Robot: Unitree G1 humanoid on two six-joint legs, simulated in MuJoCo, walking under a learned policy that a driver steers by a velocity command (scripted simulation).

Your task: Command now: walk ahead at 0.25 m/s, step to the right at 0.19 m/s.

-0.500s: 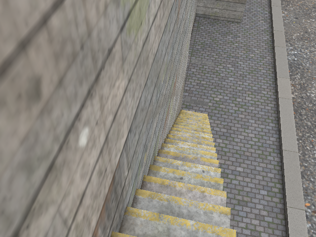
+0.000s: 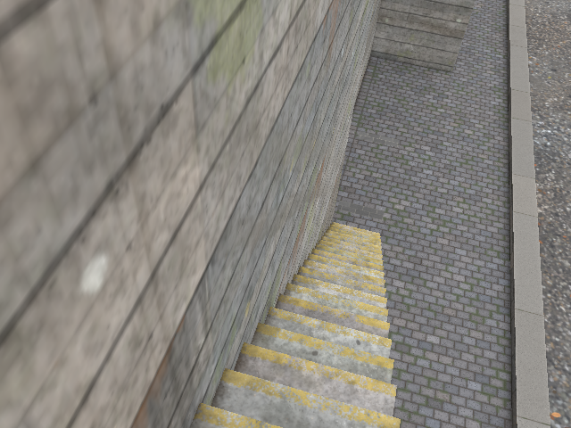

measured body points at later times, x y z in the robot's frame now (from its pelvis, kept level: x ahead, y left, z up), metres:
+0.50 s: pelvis +0.12 -0.02 -0.13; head +0.08 +0.02 +0.31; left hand +0.21 +0.20 -0.29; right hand +0.15 -0.26 -0.26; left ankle +0.11 +0.09 -0.85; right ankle +0.09 -0.15 -0.84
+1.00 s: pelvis +0.21 -0.02 -0.15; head +0.20 +0.02 +0.30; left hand +0.30 +0.24 -0.30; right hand +0.20 -0.30 -0.27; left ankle +0.15 +0.06 -0.85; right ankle +0.16 -0.14 -0.80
